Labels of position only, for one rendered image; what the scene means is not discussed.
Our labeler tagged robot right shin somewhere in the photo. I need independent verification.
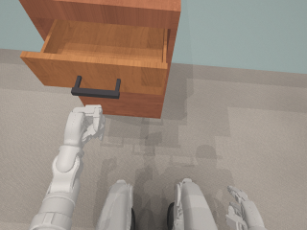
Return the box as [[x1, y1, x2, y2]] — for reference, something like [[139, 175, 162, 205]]
[[172, 178, 192, 230]]

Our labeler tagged cabinet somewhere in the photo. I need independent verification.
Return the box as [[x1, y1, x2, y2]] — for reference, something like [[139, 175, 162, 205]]
[[19, 0, 181, 119]]

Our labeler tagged handle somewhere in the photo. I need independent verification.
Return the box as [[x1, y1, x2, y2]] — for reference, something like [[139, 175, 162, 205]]
[[71, 75, 121, 100]]

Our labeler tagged robot right hand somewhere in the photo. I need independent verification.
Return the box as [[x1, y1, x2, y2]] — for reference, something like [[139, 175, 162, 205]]
[[225, 185, 265, 230]]

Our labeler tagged left robot thigh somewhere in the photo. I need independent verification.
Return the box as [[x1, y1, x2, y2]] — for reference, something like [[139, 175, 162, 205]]
[[95, 182, 133, 230]]

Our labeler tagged robot left hand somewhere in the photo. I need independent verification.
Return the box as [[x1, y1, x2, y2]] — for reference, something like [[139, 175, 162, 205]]
[[63, 104, 106, 149]]

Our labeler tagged left robot forearm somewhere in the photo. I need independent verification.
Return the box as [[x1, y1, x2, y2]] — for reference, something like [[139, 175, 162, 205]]
[[28, 145, 84, 230]]

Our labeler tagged drawer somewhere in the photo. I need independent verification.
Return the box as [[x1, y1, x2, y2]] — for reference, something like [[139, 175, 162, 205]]
[[20, 19, 168, 95]]

